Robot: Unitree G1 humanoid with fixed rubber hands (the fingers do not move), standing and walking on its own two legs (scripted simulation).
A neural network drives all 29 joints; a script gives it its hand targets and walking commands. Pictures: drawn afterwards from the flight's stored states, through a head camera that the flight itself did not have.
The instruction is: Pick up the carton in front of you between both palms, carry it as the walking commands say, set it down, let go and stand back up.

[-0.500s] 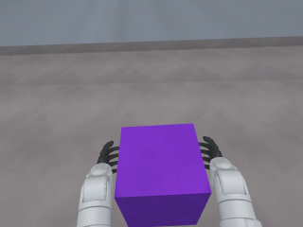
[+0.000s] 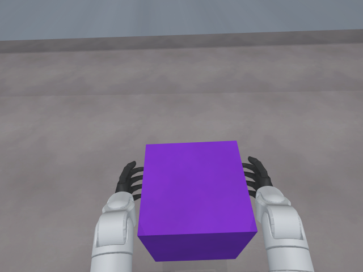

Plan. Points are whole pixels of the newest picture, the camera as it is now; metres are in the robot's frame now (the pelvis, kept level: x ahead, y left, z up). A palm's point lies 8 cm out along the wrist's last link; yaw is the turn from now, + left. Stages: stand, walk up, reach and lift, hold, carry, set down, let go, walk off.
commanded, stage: carry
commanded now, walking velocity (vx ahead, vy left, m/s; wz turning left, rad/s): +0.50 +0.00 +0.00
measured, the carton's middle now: (193, 205) +0.30 +0.00 -0.04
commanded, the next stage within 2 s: none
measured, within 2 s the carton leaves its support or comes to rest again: neither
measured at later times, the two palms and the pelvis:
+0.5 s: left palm (129, 128) +0.51 +0.17 +0.03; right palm (233, 126) +0.50 -0.13 +0.03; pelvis +0.22 +0.03 -0.01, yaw -2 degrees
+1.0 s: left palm (133, 119) +0.56 +0.17 +0.02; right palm (230, 115) +0.56 -0.13 +0.02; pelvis +0.27 +0.02 -0.02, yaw -1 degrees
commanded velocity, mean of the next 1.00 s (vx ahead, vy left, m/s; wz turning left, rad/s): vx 0.01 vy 0.00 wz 0.00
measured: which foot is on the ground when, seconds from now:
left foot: up 0.00-0.10, down 0.12-1.00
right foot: down 0.00-0.12, up 0.14-0.44, down 0.46-1.00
